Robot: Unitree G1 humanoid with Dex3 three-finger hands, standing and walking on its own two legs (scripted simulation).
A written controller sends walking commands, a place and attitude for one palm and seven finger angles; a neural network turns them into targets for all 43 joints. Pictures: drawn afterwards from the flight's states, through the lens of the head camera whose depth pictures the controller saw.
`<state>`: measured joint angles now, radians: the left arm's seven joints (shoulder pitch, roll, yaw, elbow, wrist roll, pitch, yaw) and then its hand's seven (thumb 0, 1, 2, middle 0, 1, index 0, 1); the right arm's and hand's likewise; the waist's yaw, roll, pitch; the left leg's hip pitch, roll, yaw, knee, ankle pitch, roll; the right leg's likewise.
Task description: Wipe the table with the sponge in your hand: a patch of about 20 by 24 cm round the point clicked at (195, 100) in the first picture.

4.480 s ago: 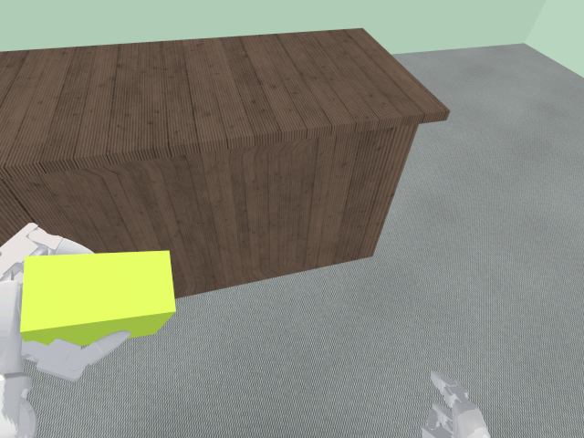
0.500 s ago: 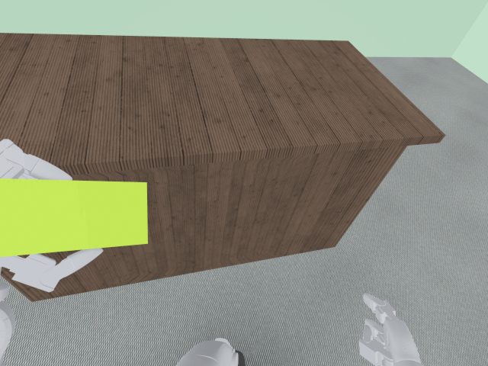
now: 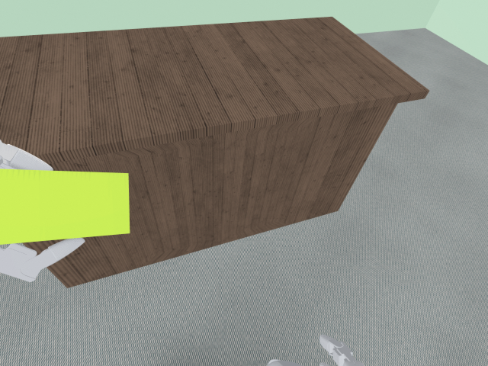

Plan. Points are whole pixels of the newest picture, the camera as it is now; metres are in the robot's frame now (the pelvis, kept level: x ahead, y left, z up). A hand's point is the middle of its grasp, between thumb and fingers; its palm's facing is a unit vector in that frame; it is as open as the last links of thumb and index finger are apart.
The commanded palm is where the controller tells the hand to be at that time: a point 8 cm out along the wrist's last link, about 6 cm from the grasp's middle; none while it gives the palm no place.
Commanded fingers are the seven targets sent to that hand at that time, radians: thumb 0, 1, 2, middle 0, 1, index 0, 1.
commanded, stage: come to a stop and stand still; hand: left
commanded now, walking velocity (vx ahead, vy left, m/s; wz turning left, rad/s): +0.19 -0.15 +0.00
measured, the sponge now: (78, 207) +0.24 +0.22 +0.19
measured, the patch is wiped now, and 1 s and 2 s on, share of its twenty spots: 0.00 0.00 0.00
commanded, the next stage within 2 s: look again from close up in 1.76 s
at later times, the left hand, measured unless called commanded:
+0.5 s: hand (42, 211) +0.23 +0.25 +0.20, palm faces +0.42 -0.80 -0.44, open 10.5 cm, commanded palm +0.17 +0.29 +0.19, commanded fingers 0.00 0.10 1.30 -1.20 -1.60 -1.20 -1.60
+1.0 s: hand (90, 186) +0.27 +0.22 +0.19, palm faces +0.36 -0.82 -0.43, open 10.5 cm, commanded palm +0.21 +0.27 +0.19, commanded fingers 0.00 0.10 1.30 -1.20 -1.60 -1.20 -1.60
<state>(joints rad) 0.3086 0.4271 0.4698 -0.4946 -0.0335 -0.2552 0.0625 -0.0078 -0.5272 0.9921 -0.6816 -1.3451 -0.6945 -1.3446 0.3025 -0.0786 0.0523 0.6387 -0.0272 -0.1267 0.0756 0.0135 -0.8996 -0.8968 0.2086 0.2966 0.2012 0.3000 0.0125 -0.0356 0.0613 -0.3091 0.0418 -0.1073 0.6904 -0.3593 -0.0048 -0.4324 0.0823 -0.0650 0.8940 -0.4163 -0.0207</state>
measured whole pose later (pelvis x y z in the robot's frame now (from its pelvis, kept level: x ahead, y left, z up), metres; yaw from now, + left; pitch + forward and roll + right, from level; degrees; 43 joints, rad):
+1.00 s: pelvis +0.05 -0.02 +0.02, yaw +0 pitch -1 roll +0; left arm 0.47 0.40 0.37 -0.51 -0.04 -0.21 0.14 -0.01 -0.53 1.00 -0.68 -1.34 -0.70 -1.34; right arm 0.16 -0.23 -0.02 0.57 0.01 -0.09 -0.05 0.01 -0.90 -0.90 0.20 0.30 0.19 0.30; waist -0.02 -0.01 0.07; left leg -0.21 0.05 0.02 0.50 -0.28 -0.03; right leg -0.20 0.05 -0.07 0.48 -0.27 -0.06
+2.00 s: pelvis +0.04 +0.02 +0.02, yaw +1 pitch -1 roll -1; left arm 0.45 0.34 0.32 -0.43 -0.04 -0.16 0.14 -0.01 -0.53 1.00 -0.68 -1.34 -0.70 -1.34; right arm 0.21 -0.20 0.02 0.60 0.01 -0.07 -0.06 0.01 -0.90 -0.90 0.20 0.30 0.20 0.30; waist 0.02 0.01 0.01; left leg -0.19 0.00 0.02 0.41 -0.21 0.02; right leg -0.17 0.01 -0.06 0.36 -0.18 -0.01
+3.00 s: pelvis +0.17 -0.04 +0.00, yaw -3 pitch -2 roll +2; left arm 0.37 0.42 0.41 -0.53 -0.06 -0.17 0.13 -0.01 -0.53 1.00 -0.68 -1.34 -0.70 -1.34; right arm 0.11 -0.13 0.03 0.57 -0.01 -0.07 -0.04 0.01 -0.90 -0.90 0.20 0.30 0.20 0.30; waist 0.00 -0.08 0.13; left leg -0.34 0.08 0.16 0.62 -0.23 0.01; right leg -0.50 0.02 0.01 1.27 -0.43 -0.02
